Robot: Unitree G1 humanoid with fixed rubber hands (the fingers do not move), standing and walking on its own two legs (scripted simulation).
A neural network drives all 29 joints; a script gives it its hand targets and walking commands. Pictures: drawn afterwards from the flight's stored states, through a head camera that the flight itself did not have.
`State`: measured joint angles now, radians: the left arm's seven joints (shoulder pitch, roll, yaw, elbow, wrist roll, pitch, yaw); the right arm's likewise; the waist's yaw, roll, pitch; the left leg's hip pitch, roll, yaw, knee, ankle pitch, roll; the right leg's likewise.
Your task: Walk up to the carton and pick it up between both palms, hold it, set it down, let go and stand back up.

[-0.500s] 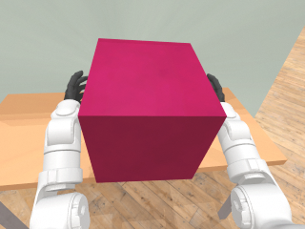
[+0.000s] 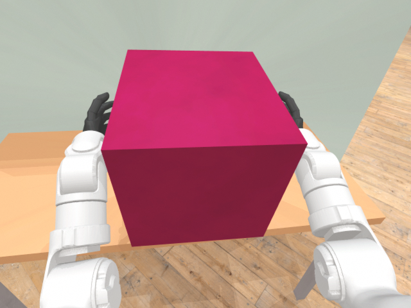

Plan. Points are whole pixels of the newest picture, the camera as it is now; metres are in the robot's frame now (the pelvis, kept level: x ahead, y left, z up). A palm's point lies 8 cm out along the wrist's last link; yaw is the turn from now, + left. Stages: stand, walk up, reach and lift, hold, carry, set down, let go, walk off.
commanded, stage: reach and lift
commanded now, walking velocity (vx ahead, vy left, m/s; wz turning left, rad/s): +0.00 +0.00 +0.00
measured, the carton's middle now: (195, 143) +0.40 -0.01 +0.17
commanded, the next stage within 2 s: hold in 0.64 s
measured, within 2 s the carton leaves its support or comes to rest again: neither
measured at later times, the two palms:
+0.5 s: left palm (92, 129) +0.36 +0.18 +0.23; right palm (294, 124) +0.37 -0.19 +0.24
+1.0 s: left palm (85, 123) +0.35 +0.18 +0.25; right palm (296, 113) +0.36 -0.18 +0.26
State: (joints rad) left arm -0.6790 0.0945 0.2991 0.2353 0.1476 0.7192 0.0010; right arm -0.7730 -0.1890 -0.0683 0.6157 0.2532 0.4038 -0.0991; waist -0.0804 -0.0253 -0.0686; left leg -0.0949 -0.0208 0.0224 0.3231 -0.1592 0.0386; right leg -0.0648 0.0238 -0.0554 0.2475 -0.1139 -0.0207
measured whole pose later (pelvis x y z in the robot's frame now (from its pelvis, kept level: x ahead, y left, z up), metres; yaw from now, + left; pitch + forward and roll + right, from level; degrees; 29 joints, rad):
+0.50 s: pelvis +0.00 +0.00 +0.00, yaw +0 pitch -5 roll -1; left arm -0.70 0.10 0.32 0.20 0.15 0.79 0.00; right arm -0.81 -0.20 -0.06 0.60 0.29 0.48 -0.12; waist -0.08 -0.02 -0.08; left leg -0.08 -0.02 0.02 0.33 -0.16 0.04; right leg -0.05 0.03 -0.04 0.25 -0.11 -0.02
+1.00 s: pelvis -0.01 +0.00 +0.00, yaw +0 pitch -5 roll -1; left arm -0.76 0.11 0.32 0.23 0.15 0.85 -0.01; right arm -0.89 -0.22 -0.06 0.65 0.30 0.53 -0.13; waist -0.06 -0.02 -0.12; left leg -0.10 -0.02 0.01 0.32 -0.15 0.03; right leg -0.07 0.03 -0.03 0.25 -0.10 -0.03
